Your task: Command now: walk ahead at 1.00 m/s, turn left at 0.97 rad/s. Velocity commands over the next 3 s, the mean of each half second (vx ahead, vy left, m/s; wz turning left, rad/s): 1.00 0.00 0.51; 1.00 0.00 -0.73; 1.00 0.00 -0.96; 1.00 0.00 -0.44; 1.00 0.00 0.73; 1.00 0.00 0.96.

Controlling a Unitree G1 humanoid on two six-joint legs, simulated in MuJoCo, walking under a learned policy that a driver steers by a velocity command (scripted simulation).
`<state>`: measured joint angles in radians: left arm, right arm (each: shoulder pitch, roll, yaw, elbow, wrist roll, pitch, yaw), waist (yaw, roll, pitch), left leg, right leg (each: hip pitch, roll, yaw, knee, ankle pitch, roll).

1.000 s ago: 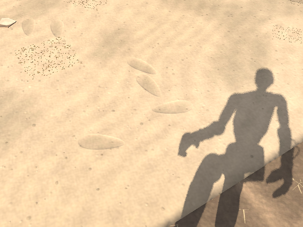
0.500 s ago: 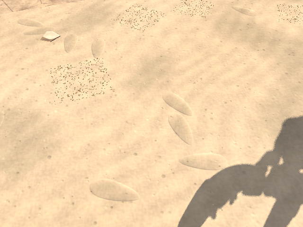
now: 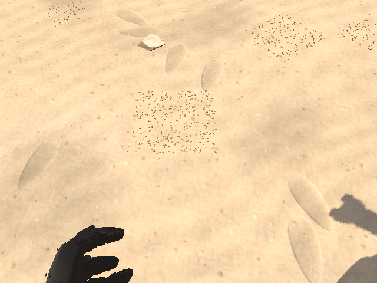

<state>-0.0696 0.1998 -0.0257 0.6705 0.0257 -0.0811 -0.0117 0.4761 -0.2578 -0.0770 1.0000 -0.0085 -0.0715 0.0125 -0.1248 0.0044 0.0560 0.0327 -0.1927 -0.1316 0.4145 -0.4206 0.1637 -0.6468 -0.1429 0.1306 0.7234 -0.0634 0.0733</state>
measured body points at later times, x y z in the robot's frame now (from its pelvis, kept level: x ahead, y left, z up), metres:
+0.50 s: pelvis +0.44 +0.01 -0.01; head +0.48 +0.03 +0.44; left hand +0.24 +0.21 -0.14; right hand +0.78 -0.09 -0.04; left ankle +0.55 +0.13 -0.73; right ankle +0.26 -0.20 -0.71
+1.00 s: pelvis +0.90 +0.06 -0.03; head +0.92 +0.07 +0.42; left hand +1.07 +0.32 -0.14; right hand +0.91 -0.20 -0.16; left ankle +0.67 +0.20 -0.58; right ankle +0.99 +0.05 -0.72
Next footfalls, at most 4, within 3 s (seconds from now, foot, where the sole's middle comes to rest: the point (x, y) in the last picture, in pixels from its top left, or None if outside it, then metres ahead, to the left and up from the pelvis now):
0.08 right None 0.29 -0.20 -0.76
0.50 left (139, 255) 0.58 0.15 -0.76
0.94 right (160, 153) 1.03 0.04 -0.76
1.34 left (143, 85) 1.47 0.10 -0.76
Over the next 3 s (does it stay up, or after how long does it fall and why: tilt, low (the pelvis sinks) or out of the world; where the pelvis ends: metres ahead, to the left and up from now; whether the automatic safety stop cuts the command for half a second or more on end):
stays up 2.44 -0.84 -0.08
